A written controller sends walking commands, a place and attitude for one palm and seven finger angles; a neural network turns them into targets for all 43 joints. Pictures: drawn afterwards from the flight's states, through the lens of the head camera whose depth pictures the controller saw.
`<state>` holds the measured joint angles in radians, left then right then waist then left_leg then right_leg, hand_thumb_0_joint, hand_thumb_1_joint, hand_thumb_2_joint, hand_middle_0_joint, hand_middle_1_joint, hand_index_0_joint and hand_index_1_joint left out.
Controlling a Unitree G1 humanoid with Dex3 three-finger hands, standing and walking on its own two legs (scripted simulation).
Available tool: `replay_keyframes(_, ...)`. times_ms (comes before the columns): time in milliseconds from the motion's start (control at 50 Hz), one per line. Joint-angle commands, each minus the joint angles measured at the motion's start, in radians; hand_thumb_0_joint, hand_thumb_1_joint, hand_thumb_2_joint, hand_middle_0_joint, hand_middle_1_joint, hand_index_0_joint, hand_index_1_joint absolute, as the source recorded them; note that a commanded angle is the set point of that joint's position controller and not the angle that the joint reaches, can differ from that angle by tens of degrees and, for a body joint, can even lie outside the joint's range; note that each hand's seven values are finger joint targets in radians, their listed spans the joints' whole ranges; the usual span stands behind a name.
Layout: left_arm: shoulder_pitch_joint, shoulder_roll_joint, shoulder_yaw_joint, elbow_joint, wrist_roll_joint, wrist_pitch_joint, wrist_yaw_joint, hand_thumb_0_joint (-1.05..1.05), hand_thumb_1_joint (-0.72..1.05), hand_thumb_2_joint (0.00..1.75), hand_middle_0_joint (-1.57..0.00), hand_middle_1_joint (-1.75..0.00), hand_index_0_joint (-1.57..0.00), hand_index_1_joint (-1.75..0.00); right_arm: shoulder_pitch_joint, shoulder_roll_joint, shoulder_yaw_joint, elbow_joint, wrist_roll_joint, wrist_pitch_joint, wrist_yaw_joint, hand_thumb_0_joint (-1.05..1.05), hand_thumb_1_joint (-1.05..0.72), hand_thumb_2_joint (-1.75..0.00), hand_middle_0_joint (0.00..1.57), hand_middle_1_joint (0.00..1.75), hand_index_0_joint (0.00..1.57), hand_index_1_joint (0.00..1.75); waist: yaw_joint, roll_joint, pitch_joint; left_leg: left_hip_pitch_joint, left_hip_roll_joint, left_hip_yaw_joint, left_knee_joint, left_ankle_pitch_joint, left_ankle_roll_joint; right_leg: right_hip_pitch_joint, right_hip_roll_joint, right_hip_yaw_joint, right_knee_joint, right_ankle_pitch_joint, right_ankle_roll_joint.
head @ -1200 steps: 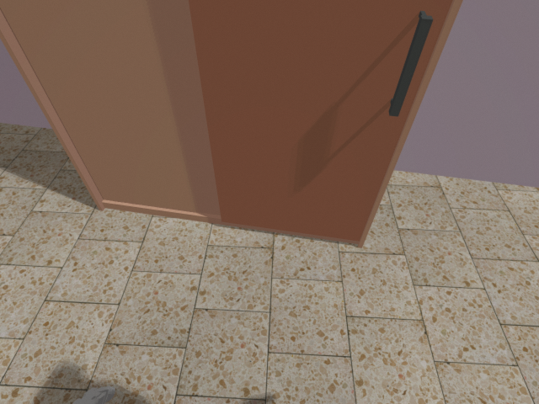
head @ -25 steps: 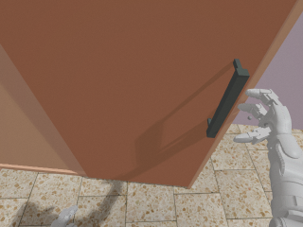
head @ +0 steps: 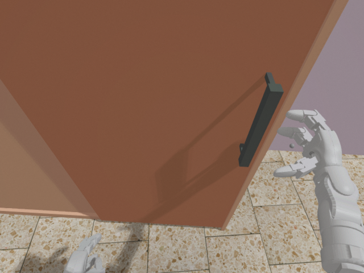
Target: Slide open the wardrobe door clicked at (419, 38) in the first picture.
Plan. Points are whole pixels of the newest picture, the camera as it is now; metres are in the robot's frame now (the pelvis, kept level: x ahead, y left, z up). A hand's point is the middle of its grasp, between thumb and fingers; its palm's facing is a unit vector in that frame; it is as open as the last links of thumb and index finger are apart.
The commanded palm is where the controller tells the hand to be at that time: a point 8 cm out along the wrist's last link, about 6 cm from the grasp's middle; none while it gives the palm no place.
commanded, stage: move the hooked fingers beside the handle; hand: right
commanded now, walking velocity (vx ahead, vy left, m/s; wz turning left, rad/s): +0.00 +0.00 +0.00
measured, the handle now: (254, 125) +0.43 -0.12 +0.11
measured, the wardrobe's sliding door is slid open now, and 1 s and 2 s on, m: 0.00 0.00 0.00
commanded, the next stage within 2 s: feel for the door with the fingertips in 0.06 s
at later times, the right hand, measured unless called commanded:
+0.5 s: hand (272, 145) +0.37 -0.15 +0.11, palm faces -0.05 +1.00 -0.01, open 14.0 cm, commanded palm +0.34 -0.21 +0.11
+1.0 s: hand (269, 138) +0.39 -0.15 +0.11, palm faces -0.02 +1.00 -0.03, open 13.9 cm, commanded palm +0.36 -0.20 +0.11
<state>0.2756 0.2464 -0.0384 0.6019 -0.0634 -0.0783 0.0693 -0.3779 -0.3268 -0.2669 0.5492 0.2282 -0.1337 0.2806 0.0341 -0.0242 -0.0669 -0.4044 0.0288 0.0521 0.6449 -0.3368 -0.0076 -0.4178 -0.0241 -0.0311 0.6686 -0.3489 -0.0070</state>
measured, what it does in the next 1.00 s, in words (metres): stands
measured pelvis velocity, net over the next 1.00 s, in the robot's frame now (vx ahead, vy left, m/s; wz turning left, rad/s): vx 0.00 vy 0.01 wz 0.00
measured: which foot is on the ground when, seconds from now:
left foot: down 0.00-1.00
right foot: down 0.00-1.00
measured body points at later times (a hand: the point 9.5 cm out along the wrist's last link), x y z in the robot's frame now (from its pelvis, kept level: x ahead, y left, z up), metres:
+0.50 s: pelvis -0.01 +0.00 +0.00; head +0.01 +0.01 +0.45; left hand +0.13 +0.24 -0.10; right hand +0.37 -0.21 +0.11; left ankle -0.01 +0.13 -0.72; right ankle -0.01 -0.11 -0.72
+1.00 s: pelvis +0.00 +0.01 +0.00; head +0.02 +0.02 +0.45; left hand +0.11 +0.27 -0.11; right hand +0.39 -0.20 +0.12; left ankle -0.01 +0.13 -0.72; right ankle -0.01 -0.11 -0.72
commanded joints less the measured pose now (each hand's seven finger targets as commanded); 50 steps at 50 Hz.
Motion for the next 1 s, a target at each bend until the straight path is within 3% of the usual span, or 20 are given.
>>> replay_keyframes(0,-0.021,0.145,0.056,-0.127,-0.001,-0.043,0.014,0.0,0.9,0.9,-0.2,-0.3,-0.2,-0.3,-0.363,-0.207,-0.05,-0.248,0.019,-0.057,-0.004,0.0,0.5,-0.3,0.3,1.2,0.3,1.2,0.003,-0.015,-0.259,0.095,-0.03,-0.005,-0.052,0.344,0.03,0.146,0.015,0.036,-0.077,0.301,-0.019)
replay_keyframes(80,-0.023,0.142,0.056,-0.126,0.0,-0.049,0.016,0.0,0.9,0.9,-0.2,-0.3,-0.2,-0.3,-0.349,-0.176,-0.025,-0.271,0.028,-0.059,0.001,0.0,0.5,-0.3,0.3,1.2,0.3,1.2,0.007,-0.005,-0.259,0.088,-0.033,0.0,-0.054,0.34,0.031,0.163,0.01,0.04,-0.073,0.314,-0.018)
replay_keyframes(120,-0.026,0.143,0.056,-0.122,0.0,-0.051,0.018,0.0,0.9,0.9,-0.2,-0.3,-0.2,-0.3,-0.35,-0.196,-0.043,-0.269,0.025,-0.057,-0.004,0.0,0.5,-0.3,0.3,1.2,0.3,1.2,0.0,-0.021,-0.256,0.086,-0.032,-0.001,-0.055,0.319,0.031,0.157,0.014,0.042,-0.079,0.289,-0.014)
replay_keyframes(220,-0.034,0.136,0.056,-0.114,-0.003,-0.062,0.015,0.0,0.9,0.9,-0.2,-0.3,-0.2,-0.3,-0.391,-0.091,0.058,-0.296,0.02,-0.047,-0.021,0.0,0.5,-0.3,0.3,1.2,0.3,1.2,0.018,-0.036,-0.242,0.045,-0.031,0.007,-0.06,0.284,0.031,0.182,0.011,0.052,-0.082,0.274,-0.011)
replay_keyframes(280,-0.027,0.143,0.061,-0.11,0.004,-0.064,0.009,0.0,0.9,0.9,-0.2,-0.3,-0.2,-0.3,-0.351,-0.119,0.025,-0.298,0.009,-0.043,-0.054,0.0,0.5,-0.3,0.3,1.2,0.3,1.2,-0.001,0.012,-0.272,0.073,-0.031,0.009,-0.054,0.294,0.032,0.179,0.011,0.055,-0.08,0.289,-0.012)
replay_keyframes(300,-0.033,0.137,0.06,-0.113,0.002,-0.062,0.007,0.0,0.9,0.9,-0.2,-0.3,-0.2,-0.3,-0.336,-0.12,0.02,-0.302,0.003,-0.042,-0.066,0.0,0.5,-0.3,0.3,1.2,0.3,1.2,-0.009,-0.019,-0.27,0.077,-0.028,0.008,-0.051,0.293,0.033,0.175,0.012,0.053,-0.085,0.291,-0.008)
replay_keyframes(320,-0.036,0.134,0.056,-0.114,0.003,-0.063,0.004,0.0,0.9,0.9,-0.2,-0.3,-0.2,-0.3,-0.357,-0.088,0.046,-0.307,0.001,-0.041,-0.075,0.0,0.5,-0.3,0.3,1.2,0.3,1.2,0.0,0.007,-0.265,0.076,-0.028,0.01,-0.053,0.293,0.03,0.172,0.014,0.052,-0.087,0.282,-0.009)
replay_keyframes(380,-0.039,0.137,0.059,-0.109,0.007,-0.056,0.002,0.0,0.9,0.9,-0.2,-0.3,-0.2,-0.3,-0.345,-0.137,0.003,-0.294,-0.015,-0.046,-0.109,0.0,0.5,-0.3,0.3,1.2,0.3,1.2,-0.014,0.032,-0.244,0.091,-0.028,0.005,-0.057,0.279,0.032,0.143,0.012,0.048,-0.089,0.26,-0.012)
replay_keyframes(440,-0.051,0.124,0.056,-0.119,0.006,-0.06,-0.006,0.0,0.9,0.9,-0.2,-0.3,-0.2,-0.3,-0.35,-0.076,0.048,-0.333,-0.018,-0.052,-0.124,0.0,0.5,-0.3,0.3,1.2,0.3,1.2,-0.012,-0.015,-0.264,0.092,-0.027,0.001,-0.055,0.293,0.031,0.166,0.016,0.038,-0.089,0.268,-0.008)
replay_keyframes(480,-0.046,0.13,0.056,-0.11,0.007,-0.053,-0.003,0.0,0.9,0.9,-0.2,-0.3,-0.2,-0.3,-0.333,-0.101,0.027,-0.287,-0.023,-0.048,-0.137,0.0,0.5,-0.3,0.3,1.2,0.3,1.2,-0.008,0.045,-0.23,0.095,-0.029,0.0,-0.066,0.269,0.028,0.133,0.013,0.036,-0.092,0.232,-0.014)
replay_keyframes(500,-0.05,0.127,0.053,-0.114,0.005,-0.051,-0.004,0.0,0.9,0.9,-0.2,-0.3,-0.2,-0.3,-0.354,-0.081,0.045,-0.288,-0.024,-0.049,-0.138,0.0,0.5,-0.3,0.3,1.2,0.3,1.2,-0.005,0.045,-0.216,0.09,-0.03,-0.003,-0.068,0.262,0.027,0.127,0.015,0.034,-0.098,0.217,-0.014)
replay_keyframes(560,-0.048,0.128,0.054,-0.108,0.006,-0.047,0.001,0.0,0.9,0.9,-0.2,-0.3,-0.2,-0.3,-0.411,-0.126,0.018,-0.3,-0.032,-0.06,-0.146,0.0,0.5,-0.3,0.3,1.2,0.3,1.2,-0.002,0.014,-0.246,0.101,-0.028,-0.013,-0.068,0.272,0.027,0.138,0.02,0.029,-0.093,0.218,-0.015)
replay_keyframes(620,-0.044,0.126,0.055,-0.109,0.006,-0.043,0.002,0.0,0.9,0.9,-0.2,-0.3,-0.2,-0.3,-0.38,-0.122,0.012,-0.277,-0.026,-0.067,-0.135,0.0,0.5,-0.3,0.3,1.2,0.3,1.2,-0.009,0.022,-0.273,0.13,-0.028,-0.016,-0.067,0.306,0.027,0.142,0.02,0.022,-0.092,0.241,-0.016)
replay_keyframes(660,-0.045,0.123,0.053,-0.102,0.003,-0.045,0.003,0.0,0.9,0.9,-0.2,-0.3,-0.2,-0.3,-0.418,-0.087,0.043,-0.249,-0.018,-0.068,-0.123,0.0,0.5,-0.3,0.3,1.2,0.3,1.2,0.006,0.01,-0.237,0.103,-0.029,-0.018,-0.075,0.299,0.025,0.139,0.023,0.019,-0.088,0.223,-0.017)
replay_keyframes(680,-0.037,0.128,0.056,-0.097,0.003,-0.043,0.003,0.0,0.9,0.9,-0.2,-0.3,-0.2,-0.3,-0.41,-0.105,0.033,-0.235,-0.019,-0.071,-0.12,0.0,0.5,-0.3,0.3,1.2,0.3,1.2,0.006,0.04,-0.243,0.114,-0.029,-0.018,-0.076,0.3,0.025,0.131,0.021,0.021,-0.085,0.225,-0.02)
replay_keyframes(760,-0.031,0.131,0.057,-0.097,0.001,-0.039,0.003,0.0,0.9,0.9,-0.2,-0.3,-0.2,-0.3,-0.43,-0.092,0.047,-0.2,-0.017,-0.067,-0.105,0.0,0.5,-0.3,0.3,1.2,0.3,1.2,0.011,0.036,-0.234,0.105,-0.028,-0.019,-0.075,0.316,0.024,0.123,0.026,0.019,-0.084,0.226,-0.02)
replay_keyframes(880,-0.019,0.138,0.059,-0.091,0.003,-0.026,0.005,0.0,0.9,0.9,-0.2,-0.3,-0.2,-0.3,-0.497,-0.149,0.009,-0.174,-0.019,-0.088,-0.104,0.0,0.5,-0.3,0.3,1.2,0.3,1.2,0.013,0.051,-0.264,0.127,-0.024,-0.03,-0.073,0.318,0.021,0.11,0.03,0.016,-0.076,0.223,-0.026)
replay_keyframes(920,-0.016,0.135,0.063,-0.094,0.004,-0.024,0.005,0.0,0.9,0.9,-0.2,-0.3,-0.2,-0.3,-0.479,-0.169,-0.016,-0.177,-0.021,-0.099,-0.105,0.0,0.5,-0.3,0.3,1.2,0.3,1.2,0.002,0.024,-0.305,0.15,-0.024,-0.037,-0.066,0.36,0.021,0.125,0.031,0.01,-0.072,0.252,-0.025)
replay_keyframes(960,-0.015,0.129,0.063,-0.093,0.002,-0.027,0.002,0.0,0.9,0.9,-0.2,-0.3,-0.2,-0.3,-0.482,-0.13,0.013,-0.179,-0.017,-0.105,-0.1,0.0,0.5,-0.3,0.3,1.2,0.3,1.2,0.008,-0.004,-0.29,0.127,-0.027,-0.027,-0.064,0.367,0.024,0.138,0.03,0.01,-0.07,0.263,-0.022)
replay_keyframes(980,-0.009,0.135,0.064,-0.089,0.004,-0.024,0.002,0.0,0.9,0.9,-0.2,-0.3,-0.2,-0.3,-0.481,-0.149,-0.002,-0.169,-0.014,-0.107,-0.102,0.0,0.5,-0.3,0.3,1.2,0.3,1.2,0.012,0.048,-0.287,0.136,-0.028,-0.026,-0.065,0.366,0.022,0.128,0.027,0.016,-0.069,0.264,-0.026)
